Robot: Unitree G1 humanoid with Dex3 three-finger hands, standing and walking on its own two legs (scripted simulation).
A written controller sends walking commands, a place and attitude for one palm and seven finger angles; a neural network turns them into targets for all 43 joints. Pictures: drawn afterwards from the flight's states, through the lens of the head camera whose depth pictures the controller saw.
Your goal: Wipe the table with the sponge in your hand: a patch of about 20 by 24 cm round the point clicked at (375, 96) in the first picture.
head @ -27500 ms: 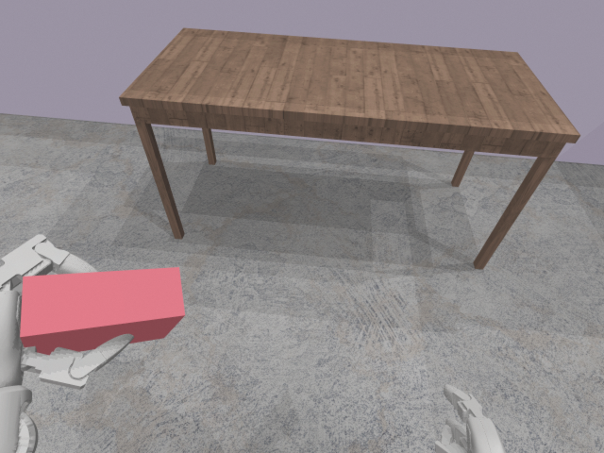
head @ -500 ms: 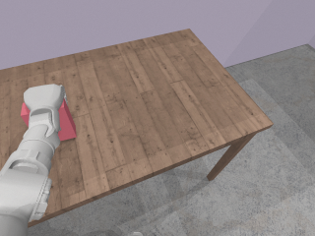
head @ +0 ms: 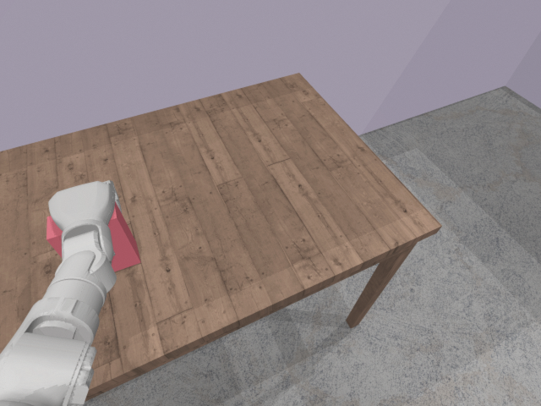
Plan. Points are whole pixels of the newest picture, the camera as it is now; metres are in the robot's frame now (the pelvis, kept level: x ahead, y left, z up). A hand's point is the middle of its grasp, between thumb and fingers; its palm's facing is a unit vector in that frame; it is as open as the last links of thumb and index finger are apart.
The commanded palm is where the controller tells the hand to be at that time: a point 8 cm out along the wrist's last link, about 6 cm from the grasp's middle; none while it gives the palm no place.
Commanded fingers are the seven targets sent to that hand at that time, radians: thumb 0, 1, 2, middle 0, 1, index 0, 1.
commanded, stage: wipe back along the middle lane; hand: left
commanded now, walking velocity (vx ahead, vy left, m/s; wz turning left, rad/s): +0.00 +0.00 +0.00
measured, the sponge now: (102, 248) +0.37 +0.31 -0.04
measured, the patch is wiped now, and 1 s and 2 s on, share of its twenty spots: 0.45 0.55 0.65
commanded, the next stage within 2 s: slide across to the third lane in 1.40 s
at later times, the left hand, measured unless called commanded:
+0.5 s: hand (98, 246) +0.35 +0.29 +0.01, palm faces -0.07 -0.02 -1.00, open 9.5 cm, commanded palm +0.31 +0.26 +0.05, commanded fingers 0.00 0.10 1.30 -1.20 -1.60 -1.20 -1.60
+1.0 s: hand (104, 279) +0.30 +0.26 +0.01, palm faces -0.03 -0.03 -1.00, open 9.5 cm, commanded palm +0.25 +0.24 +0.04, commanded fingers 0.00 0.10 1.30 -1.20 -1.60 -1.20 -1.60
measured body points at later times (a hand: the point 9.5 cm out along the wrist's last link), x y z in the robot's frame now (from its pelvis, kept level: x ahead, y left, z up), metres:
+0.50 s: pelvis -0.01 +0.01 +0.00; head +0.02 +0.01 +0.45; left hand +0.35 +0.29 +0.07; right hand +0.14 -0.23 -0.12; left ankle -0.02 +0.10 -0.73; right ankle -0.03 -0.11 -0.73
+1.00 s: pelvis -0.01 +0.01 +0.00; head -0.01 +0.00 +0.45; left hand +0.29 +0.26 +0.07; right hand +0.20 -0.21 -0.10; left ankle -0.02 +0.10 -0.73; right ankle -0.03 -0.11 -0.73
